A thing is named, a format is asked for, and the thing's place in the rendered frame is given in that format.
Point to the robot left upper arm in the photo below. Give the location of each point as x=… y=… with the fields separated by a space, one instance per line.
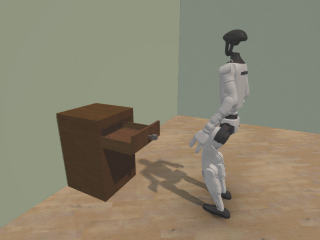
x=227 y=73

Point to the robot left hand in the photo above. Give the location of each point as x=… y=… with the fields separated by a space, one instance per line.
x=202 y=137

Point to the drawer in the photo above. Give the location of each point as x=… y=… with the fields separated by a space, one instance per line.
x=128 y=137

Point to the left robot forearm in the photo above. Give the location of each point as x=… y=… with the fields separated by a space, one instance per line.
x=223 y=111

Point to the humanoid robot torso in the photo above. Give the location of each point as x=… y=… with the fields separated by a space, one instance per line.
x=240 y=77

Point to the handle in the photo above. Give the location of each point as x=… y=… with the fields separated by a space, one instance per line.
x=153 y=137

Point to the left robot thigh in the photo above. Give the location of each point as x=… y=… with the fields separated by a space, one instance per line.
x=211 y=148

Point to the cabinet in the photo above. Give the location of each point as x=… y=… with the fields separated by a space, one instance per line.
x=90 y=168

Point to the robot right upper arm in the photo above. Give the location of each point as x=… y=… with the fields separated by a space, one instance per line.
x=247 y=88

